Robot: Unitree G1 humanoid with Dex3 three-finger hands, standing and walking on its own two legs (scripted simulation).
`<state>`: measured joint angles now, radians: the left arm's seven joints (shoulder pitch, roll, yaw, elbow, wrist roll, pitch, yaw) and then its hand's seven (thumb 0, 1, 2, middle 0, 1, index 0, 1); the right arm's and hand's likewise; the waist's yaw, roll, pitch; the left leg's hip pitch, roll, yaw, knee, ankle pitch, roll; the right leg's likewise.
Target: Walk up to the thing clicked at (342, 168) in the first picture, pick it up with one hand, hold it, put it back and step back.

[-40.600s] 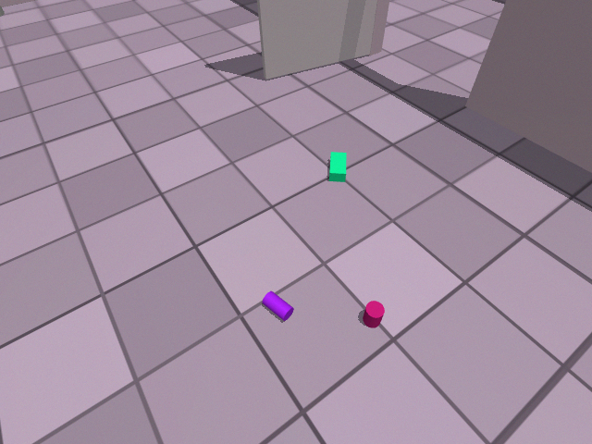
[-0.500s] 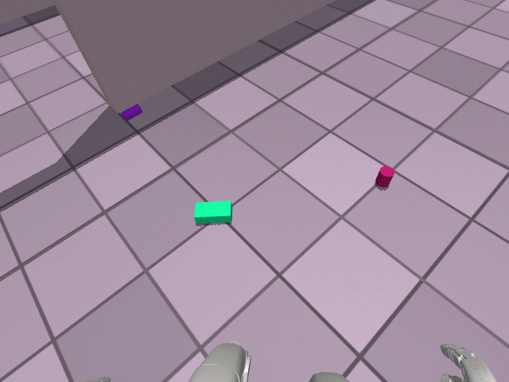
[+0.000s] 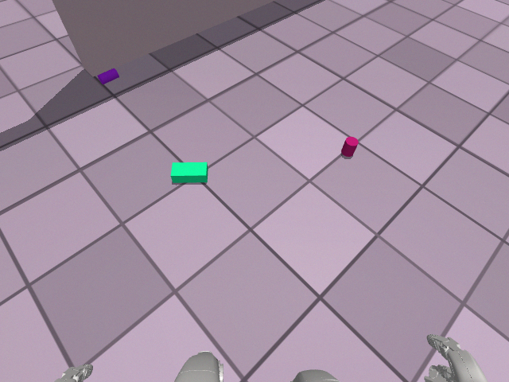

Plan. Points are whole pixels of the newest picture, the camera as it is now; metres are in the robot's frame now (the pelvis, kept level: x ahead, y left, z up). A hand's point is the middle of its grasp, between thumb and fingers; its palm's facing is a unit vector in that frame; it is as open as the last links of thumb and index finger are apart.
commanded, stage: step back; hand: left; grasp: from above
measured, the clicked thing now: (189, 172) +1.02 +0.33 -0.73
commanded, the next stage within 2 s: stand in 1.02 s
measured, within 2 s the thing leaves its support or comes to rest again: neither
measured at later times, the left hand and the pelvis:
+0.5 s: hand out of the picture -0.01 +0.27 -0.14, palm faces +0.08 -0.91 -0.40, open 7.4 cm; pelvis -0.05 -0.02 +0.01, yaw +5 degrees
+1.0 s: hand out of the picture +0.05 +0.26 -0.14, palm faces +0.14 -0.90 -0.40, open 7.4 cm; pelvis +0.00 -0.02 +0.00, yaw +8 degrees
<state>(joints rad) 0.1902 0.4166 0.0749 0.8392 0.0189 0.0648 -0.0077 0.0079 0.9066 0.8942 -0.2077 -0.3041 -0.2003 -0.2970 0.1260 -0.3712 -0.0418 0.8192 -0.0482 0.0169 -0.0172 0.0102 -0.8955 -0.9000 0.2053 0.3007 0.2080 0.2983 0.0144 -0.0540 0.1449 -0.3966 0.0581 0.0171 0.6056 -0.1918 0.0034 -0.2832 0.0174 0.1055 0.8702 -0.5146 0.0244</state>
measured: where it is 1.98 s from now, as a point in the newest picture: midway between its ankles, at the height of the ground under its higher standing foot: outside the picture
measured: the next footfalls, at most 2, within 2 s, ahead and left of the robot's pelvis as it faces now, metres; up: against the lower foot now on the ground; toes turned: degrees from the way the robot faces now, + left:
right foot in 0.04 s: -0.02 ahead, -0.14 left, +0.00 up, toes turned +3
left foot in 0.36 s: +0.00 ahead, +0.10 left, +0.00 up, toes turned +3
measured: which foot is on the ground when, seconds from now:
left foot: down 0.00-0.08, up 0.10-0.34, down 0.36-0.70, up 0.72-0.98, down 1.00-1.00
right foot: up 0.00-0.02, down 0.04-0.42, up 0.44-0.64, down 0.66-1.00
